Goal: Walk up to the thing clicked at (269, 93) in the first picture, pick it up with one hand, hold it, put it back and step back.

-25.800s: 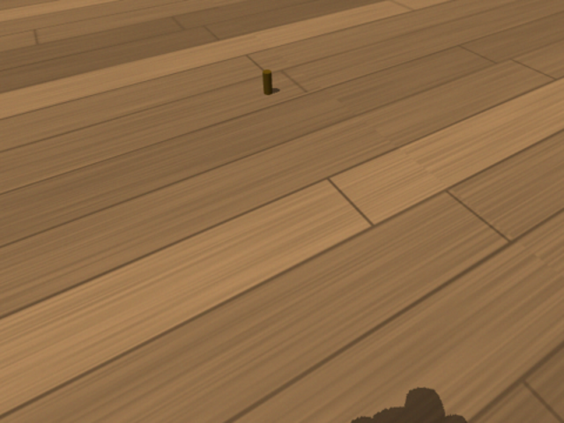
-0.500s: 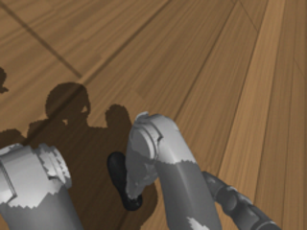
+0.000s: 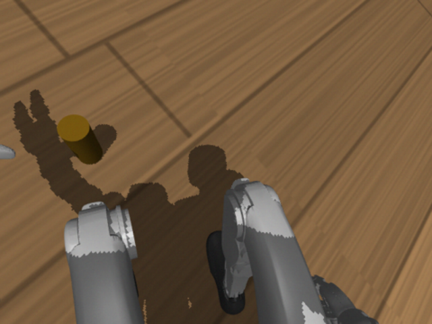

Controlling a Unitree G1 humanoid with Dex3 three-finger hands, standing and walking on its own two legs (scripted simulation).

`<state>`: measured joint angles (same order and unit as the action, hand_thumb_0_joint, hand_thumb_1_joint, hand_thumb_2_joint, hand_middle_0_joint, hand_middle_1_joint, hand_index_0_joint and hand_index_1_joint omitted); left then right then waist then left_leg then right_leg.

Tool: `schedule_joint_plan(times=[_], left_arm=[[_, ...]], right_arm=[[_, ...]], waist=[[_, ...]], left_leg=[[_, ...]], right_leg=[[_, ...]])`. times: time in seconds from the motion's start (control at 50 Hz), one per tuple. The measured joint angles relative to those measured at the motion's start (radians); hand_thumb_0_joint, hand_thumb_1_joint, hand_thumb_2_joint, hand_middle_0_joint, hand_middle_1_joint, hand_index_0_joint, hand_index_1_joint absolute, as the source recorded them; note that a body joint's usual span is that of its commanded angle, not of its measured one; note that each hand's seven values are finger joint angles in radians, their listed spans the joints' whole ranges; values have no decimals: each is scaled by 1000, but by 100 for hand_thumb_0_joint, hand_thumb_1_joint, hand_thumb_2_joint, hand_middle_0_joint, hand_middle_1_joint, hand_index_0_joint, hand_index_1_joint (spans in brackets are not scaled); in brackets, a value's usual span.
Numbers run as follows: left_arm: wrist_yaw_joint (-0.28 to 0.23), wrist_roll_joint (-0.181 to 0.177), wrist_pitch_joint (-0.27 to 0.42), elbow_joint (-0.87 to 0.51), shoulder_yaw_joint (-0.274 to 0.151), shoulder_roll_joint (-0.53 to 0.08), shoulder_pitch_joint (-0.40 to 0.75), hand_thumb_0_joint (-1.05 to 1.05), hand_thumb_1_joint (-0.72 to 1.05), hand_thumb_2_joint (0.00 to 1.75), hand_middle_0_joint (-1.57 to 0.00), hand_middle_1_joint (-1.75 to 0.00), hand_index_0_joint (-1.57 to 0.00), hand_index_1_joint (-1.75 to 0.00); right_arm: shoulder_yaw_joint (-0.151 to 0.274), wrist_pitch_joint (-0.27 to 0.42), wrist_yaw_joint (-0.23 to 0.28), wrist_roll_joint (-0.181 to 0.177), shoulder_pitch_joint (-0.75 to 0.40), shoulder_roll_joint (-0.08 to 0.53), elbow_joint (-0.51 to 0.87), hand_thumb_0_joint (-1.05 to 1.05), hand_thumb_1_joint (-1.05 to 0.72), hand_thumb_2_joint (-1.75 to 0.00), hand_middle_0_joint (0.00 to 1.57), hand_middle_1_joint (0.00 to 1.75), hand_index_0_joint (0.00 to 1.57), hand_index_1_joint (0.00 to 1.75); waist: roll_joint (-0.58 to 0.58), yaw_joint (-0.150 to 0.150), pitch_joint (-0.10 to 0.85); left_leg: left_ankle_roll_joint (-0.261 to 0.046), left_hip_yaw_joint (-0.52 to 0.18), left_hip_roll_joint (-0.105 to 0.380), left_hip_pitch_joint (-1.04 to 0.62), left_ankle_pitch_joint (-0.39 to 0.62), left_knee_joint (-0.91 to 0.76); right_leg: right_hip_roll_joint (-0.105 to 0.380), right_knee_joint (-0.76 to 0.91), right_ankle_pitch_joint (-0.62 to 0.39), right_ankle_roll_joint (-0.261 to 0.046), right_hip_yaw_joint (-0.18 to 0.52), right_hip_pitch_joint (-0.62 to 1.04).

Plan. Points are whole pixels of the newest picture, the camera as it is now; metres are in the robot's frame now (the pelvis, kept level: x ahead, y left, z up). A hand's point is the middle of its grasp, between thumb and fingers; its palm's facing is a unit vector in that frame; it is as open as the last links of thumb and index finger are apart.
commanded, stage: home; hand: left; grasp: from the side
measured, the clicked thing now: (82, 142) +0.48 +0.22 -0.26
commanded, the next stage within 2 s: none
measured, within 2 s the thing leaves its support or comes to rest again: neither
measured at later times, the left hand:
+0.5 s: hand out of the picture +0.31 +0.30 +0.11, palm faces +0.24 -0.88 -0.41, open 16.8 cm
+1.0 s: hand out of the picture +0.24 +0.23 +0.30, palm faces +0.27 -0.91 -0.32, open 17.3 cm
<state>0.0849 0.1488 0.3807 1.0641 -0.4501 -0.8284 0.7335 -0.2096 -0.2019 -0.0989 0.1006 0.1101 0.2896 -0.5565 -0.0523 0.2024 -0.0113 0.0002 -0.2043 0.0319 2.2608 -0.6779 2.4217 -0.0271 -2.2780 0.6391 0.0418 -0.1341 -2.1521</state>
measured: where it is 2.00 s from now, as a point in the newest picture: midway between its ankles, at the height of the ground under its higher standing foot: (180, 303)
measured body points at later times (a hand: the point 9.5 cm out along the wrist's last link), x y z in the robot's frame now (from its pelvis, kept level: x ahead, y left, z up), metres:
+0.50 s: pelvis +0.04 -0.01 +0.21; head +0.19 +0.04 +0.63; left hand +0.30 +0.34 +0.14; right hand +0.26 -0.23 +0.10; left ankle +0.08 +0.13 -0.30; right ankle +0.12 -0.12 -0.30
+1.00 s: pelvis +0.09 +0.01 +0.37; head +0.13 +0.02 +0.82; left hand +0.22 +0.28 +0.32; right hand +0.28 -0.20 +0.29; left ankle +0.08 +0.13 -0.30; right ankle +0.12 -0.12 -0.30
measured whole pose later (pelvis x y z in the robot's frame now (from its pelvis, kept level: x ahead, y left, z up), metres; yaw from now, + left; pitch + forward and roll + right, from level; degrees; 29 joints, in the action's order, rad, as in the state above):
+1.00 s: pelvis +0.09 +0.01 +0.37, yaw +11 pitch +13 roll -3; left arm -0.18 -0.02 -0.23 0.09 0.00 -0.24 -0.38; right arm -0.03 0.01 0.16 -0.05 0.29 0.20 -0.48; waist 0.04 0.05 0.16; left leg 0.01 -0.03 0.04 0.78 -0.51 1.07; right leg 0.01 -1.00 0.49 0.02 -0.04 -0.73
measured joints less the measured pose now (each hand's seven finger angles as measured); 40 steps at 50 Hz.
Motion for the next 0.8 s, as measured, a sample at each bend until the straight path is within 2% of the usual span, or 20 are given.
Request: schedule_joint_plan(times=[0.14, 0.26, 0.36, 0.48, 0.62, 0.8], left_arm=[[-40, -40, -173, -304, 87, 172, -225, -2, -45, 12, -8, -8, -8, -8], [-82, -68, -282, -512, 151, 297, -413, -2, -43, 13, -8, -7, -8, -8], [-120, -84, -345, -567, 195, 359, -506, -2, -42, 14, -8, -8, -8, -8], [-160, -108, -389, -583, 242, 414, -587, -1, -42, 13, -8, -7, -8, -8], [-193, -131, -441, -612, 298, 479, -690, -1, -44, 12, -7, -7, -7, -7], [-239, -152, -529, -745, 377, 547, -881, -1, -48, 9, -7, -6, -7, -7]], right_arm=[[128, -15, 25, -84, 27, -22, -17, 0, -90, -91, 21, 30, 21, 30], [181, 3, 71, -127, -6, -35, 18, 1, -90, -90, 21, 30, 21, 30], [197, 43, 114, -139, -26, -40, 46, 1, -90, -90, 21, 30, 21, 30], [206, 96, 153, -145, -20, -40, 54, 1, -90, -90, 21, 30, 21, 30], [204, 136, 177, -151, 27, -45, 55, 1, -90, -90, 21, 30, 21, 30], [188, 172, 217, -152, 118, -72, 49, 1, -90, -90, 21, 30, 21, 30]], waist=[[50, -83, 107], [57, -121, 146], [56, -135, 170], [59, -145, 192], [64, -147, 191], [67, -149, 171]], left_leg=[[-2, 73, 11, -86, -2, -151], [5, 108, 19, -246, 7, -332], [14, 122, 18, -410, 17, -488], [19, 132, 17, -622, 32, -669], [19, 142, 14, -868, 62, -872], [15, 155, 13, -1185, 118, -1130]], right_leg=[[11, 102, 14, -8, 55, 49], [14, 258, 10, -20, 76, 188], [20, 400, 7, -31, 80, 346], [25, 574, -2, -37, 81, 556], [29, 777, -30, -37, 81, 804], [31, 1040, -89, -33, 83, 1123]])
